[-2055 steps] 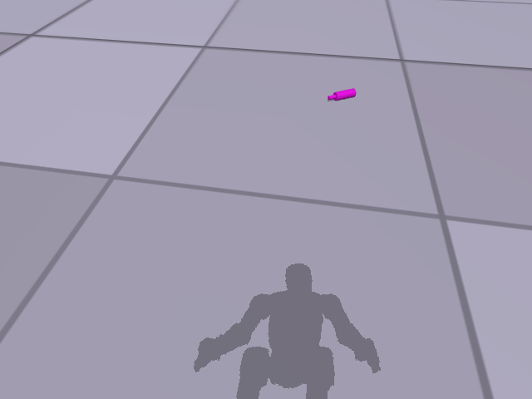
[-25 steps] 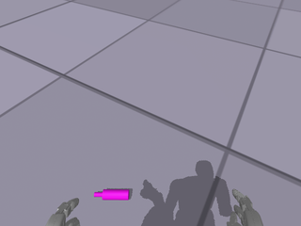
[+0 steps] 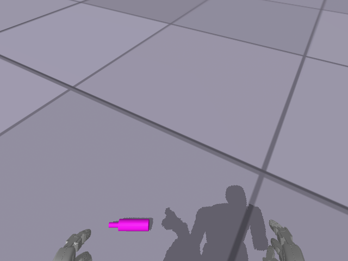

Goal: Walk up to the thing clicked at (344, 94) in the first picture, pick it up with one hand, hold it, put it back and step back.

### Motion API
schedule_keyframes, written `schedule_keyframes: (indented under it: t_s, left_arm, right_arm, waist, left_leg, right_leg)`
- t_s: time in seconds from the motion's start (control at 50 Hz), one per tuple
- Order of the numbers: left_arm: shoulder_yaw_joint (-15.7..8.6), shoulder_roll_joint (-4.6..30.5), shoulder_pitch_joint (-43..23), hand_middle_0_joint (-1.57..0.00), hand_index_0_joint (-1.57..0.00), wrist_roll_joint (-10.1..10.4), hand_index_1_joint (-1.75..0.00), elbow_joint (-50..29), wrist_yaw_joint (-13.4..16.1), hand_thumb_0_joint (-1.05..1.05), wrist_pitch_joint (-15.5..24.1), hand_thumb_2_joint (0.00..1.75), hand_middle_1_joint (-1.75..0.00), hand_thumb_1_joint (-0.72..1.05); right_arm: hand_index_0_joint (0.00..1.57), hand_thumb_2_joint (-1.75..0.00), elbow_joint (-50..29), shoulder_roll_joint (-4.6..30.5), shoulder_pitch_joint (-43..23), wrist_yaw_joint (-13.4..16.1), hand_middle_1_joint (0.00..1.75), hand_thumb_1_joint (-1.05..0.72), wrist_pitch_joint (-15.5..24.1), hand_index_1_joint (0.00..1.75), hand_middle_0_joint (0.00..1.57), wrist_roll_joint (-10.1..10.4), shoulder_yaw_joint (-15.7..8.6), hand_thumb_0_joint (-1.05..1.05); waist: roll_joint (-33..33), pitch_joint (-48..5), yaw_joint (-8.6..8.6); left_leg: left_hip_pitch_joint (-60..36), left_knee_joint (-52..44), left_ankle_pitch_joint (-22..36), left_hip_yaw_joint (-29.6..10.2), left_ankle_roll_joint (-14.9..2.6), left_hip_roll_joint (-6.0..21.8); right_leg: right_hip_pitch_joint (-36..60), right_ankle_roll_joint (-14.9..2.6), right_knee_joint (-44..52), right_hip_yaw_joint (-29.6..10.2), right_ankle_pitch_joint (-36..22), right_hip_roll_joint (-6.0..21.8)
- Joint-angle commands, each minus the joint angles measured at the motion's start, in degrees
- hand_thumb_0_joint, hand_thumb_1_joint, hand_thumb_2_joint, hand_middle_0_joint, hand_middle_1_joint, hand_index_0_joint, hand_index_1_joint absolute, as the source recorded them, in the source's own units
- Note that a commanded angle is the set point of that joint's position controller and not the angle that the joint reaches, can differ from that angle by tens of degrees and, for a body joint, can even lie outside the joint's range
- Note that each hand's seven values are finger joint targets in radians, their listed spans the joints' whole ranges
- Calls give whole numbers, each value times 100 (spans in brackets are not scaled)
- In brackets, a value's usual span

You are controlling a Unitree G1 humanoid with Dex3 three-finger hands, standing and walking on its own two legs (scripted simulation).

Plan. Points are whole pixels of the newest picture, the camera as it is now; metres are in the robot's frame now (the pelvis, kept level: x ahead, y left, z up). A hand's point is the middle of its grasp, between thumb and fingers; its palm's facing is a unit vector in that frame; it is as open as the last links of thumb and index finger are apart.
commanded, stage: home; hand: left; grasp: from above
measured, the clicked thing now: (129, 224) +0.47 +0.23 -0.69
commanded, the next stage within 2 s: stand in 0.18 s
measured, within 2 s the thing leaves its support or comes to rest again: neither
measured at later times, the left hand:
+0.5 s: hand out of the picture +0.14 +0.22 -0.09, palm faces +0.01 -0.95 -0.33, open 7.4 cm
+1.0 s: hand out of the picture +0.05 +0.25 -0.10, palm faces +0.03 -0.95 -0.31, open 7.4 cm
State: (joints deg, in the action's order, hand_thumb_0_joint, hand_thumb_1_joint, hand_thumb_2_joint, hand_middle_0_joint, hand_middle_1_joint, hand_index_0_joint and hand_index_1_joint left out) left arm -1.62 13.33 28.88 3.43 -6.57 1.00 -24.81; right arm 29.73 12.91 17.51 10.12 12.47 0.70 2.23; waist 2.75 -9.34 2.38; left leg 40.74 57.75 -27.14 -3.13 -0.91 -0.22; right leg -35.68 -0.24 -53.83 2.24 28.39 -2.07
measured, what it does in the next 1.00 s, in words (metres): rises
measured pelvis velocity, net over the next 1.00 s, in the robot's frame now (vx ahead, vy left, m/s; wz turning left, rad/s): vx -0.01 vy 0.02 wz -0.02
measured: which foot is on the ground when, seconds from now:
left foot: down 0.00-1.00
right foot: down 0.00-1.00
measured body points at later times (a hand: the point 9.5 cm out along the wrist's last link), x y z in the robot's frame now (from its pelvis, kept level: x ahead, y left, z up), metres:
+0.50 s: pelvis +0.00 +0.00 +0.03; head +0.02 +0.01 +0.48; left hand +0.14 +0.27 -0.07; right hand +0.13 -0.27 -0.08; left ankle +0.02 +0.10 -0.68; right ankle -0.01 -0.12 -0.68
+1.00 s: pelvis -0.01 +0.02 +0.06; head -0.01 +0.02 +0.51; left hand +0.05 +0.30 -0.08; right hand +0.05 -0.26 -0.08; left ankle +0.02 +0.10 -0.68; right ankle -0.01 -0.12 -0.68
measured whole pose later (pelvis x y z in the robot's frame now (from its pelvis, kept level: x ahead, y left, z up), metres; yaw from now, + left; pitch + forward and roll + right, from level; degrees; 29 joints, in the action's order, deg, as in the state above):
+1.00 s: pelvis -0.01 +0.02 +0.06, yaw -1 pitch -4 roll +0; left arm -2.6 15.5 10.2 -1.7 63.0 1.8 -1.1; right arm 62.9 15.4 9.3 1.7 0.5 -1.8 -2.5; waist -0.1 3.3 -0.8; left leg 7.1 20.6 -9.8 0.3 -2.9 -3.4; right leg -5.2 1.9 -21.6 -1.7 12.8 1.8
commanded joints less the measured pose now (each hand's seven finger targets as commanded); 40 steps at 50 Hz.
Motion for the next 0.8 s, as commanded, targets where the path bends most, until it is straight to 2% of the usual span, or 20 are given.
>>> schedule_keyframes:
  t_s: [0.0,0.02,0.06,0.24,0.26,0.28,0.3,0.32,0.34,0.36,0.42,0.48,0.5,0.52,0.54,0.6,0.62,0.68,0.74,0.78]
  left_arm:
    - [-317,612,-220,-20,-20,-48,-30,-1252,53,0,341,90,-30,90]
    - [-410,636,-46,-20,-20,-47,-30,-1040,63,0,305,90,-30,90]
    - [-299,597,-114,-20,-20,-56,-30,-1142,49,0,302,90,-30,90]
    - [-368,611,-5,-20,-20,-27,-30,-1034,57,0,302,90,-30,90]
    - [-313,1036,-1760,-20,-20,-710,-30,976,254,0,1434,90,-30,90]
    - [-434,1070,-1235,-20,-20,-723,-30,1873,230,0,1810,90,-30,90]
    - [-419,1107,-1245,-20,-20,-682,-30,2091,187,0,1998,90,-30,90]
    - [-360,1224,-1266,-20,-20,-727,-30,2379,181,0,2131,90,-30,90]
    - [-344,1154,-1435,-20,-20,-727,-30,2605,159,0,2209,90,-30,90]
    - [-349,1118,-1543,-20,-20,-680,-30,2900,145,0,2217,90,-30,90]
    - [-374,1155,-1807,-20,-20,-602,-30,3619,153,0,2329,90,-30,90]
    - [-368,1091,-1938,-20,-20,-590,-30,4264,171,0,2453,90,-30,90]
    - [-361,1053,-1911,-20,-20,-581,-30,4454,173,0,2470,90,-30,90]
    - [-356,1037,-1923,-20,-20,-572,-30,4623,169,0,2487,90,-30,90]
    - [-346,1035,-1901,-20,-20,-570,-30,4807,170,0,2501,90,-30,90]
    - [-347,1079,-1979,-20,-20,-537,-30,5250,173,0,2531,90,-30,90]
    - [-332,1053,-1956,-20,-20,-523,-30,5390,174,0,2525,90,-30,90]
    - [-304,1060,-1982,-20,-20,-496,-30,5762,176,0,2540,90,-30,90]
    - [-297,1141,-1928,-20,-20,-505,-30,6095,188,0,2535,90,-30,90]
    - [-289,1171,-1989,-20,-20,-507,-30,6226,192,0,2541,90,-30,90]
  right_arm:
    - [20,-90,-957,698,-447,59,30,-90,336,30,20,-10,-297,0]
    - [20,-90,-912,729,-393,68,30,-90,327,30,20,-6,-335,0]
    - [20,-90,-921,756,-421,60,30,-90,349,30,20,-10,-331,0]
    - [20,-90,-907,720,-381,71,30,-90,334,30,20,-5,-328,0]
    - [20,-90,520,1214,-892,-270,30,-90,-252,30,20,-728,-521,0]
    - [20,-90,573,1250,-934,-426,30,-90,-462,30,20,-659,-631,0]
    - [20,-90,424,1336,-799,-509,30,-90,-557,30,20,-729,-651,0]
    - [20,-90,540,1333,-791,-600,30,-90,-603,30,20,-676,-648,0]
    - [20,-90,760,1177,-763,-692,30,-90,-637,30,20,-539,-631,0]
    - [20,-90,871,1095,-794,-770,30,-90,-674,30,20,-438,-617,0]
    - [20,-90,1166,1081,-961,-873,30,-90,-763,30,20,-364,-675,0]
    - [20,-90,1502,1066,-894,-881,30,-90,-829,30,20,-390,-677,0]
    - [20,-90,1591,1075,-952,-881,30,-90,-854,30,20,-396,-671,0]
    - [20,-90,1672,1106,-972,-873,30,-90,-863,30,20,-390,-680,0]
    - [20,-90,1754,1106,-1015,-864,30,-90,-891,30,20,-378,-675,0]
    - [20,-90,2029,1157,-908,-808,30,-90,-930,30,20,-349,-680,0]
    - [20,-90,2127,1200,-908,-796,30,-90,-952,30,20,-336,-686,0]
    - [20,-90,2352,1254,-967,-771,30,-90,-978,30,20,-302,-681,0]
    - [20,-90,2553,1288,-1007,-751,30,-90,-1020,30,20,-277,-700,0]
    - [20,-90,2693,1288,-933,-749,30,-90,-1024,30,20,-258,-694,0]
  waist:
    - [46,-354,-26]
    - [18,-424,-4]
    - [111,-368,6]
    - [-7,-445,0]
    - [-227,962,-490]
    - [-463,295,-431]
    - [-408,170,-288]
    - [-353,79,-321]
    - [-311,24,-330]
    - [-495,143,-376]
    - [-561,161,-374]
    - [-289,294,-340]
    - [-176,429,-385]
    - [-123,464,-379]
    - [-190,571,-394]
    - [-248,578,-323]
    - [-112,653,-341]
    - [-140,759,-361]
    - [-230,905,-356]
    - [-266,873,-326]
  left_leg:
    - [-712,-976,951,-26,-30,36]
    - [-733,-941,942,-16,-37,29]
    - [-775,-1037,913,-78,-13,64]
    - [-796,-925,1232,-51,-27,44]
    - [-883,-1545,2119,-269,-279,337]
    - [-1427,-1447,2462,-179,-313,261]
    - [-1626,-1452,2400,-274,-324,271]
    - [-1745,-1576,2435,-324,-317,246]
    - [-1862,-1680,2413,-256,-290,232]
    - [-1933,-1820,2057,-185,-270,167]
    - [-2301,-2003,1785,-212,-254,146]
    - [-2676,-2415,2160,-326,-252,261]
    - [-2609,-2609,2027,-406,-262,294]
    - [-2735,-2755,2145,-467,-266,352]
    - [-2757,-2849,2132,-472,-254,367]
    - [-3121,-3136,2599,-426,-189,400]
    - [-3099,-3315,2519,-489,-187,445]
    - [-3255,-3574,2852,-506,-158,492]
    - [-3408,-3775,2564,-456,-127,472]
    - [-3575,-3863,2788,-442,-106,500]
  right_leg:
    - [19,-34,907,38,-1002,2]
    - [37,-29,904,21,-981,7]
    - [-19,-46,828,52,-956,-19]
    - [63,-36,832,46,-1226,-13]
    - [953,-270,1136,-630,-1391,491]
    - [1181,-457,1235,-835,-1673,517]
    - [1088,-472,1322,-970,-1851,499]
    - [1482,-438,1302,-950,-2087,546]
    - [1662,-397,1318,-979,-2288,641]
    - [1653,-347,1512,-956,-1958,664]
    - [1699,-284,1975,-1043,-1746,770]
    - [1852,-183,2097,-886,-2005,709]
    - [1918,-152,2210,-835,-1891,661]
    - [2000,-130,2259,-790,-1984,643]
    - [2063,-130,2402,-786,-2026,651]
    - [2342,-132,2614,-784,-2398,681]
    - [2424,-105,2691,-727,-2312,651]
    - [2723,-60,2923,-697,-2436,677]
    - [2749,-58,3197,-715,-2251,704]
    - [2786,-55,3278,-713,-2385,723]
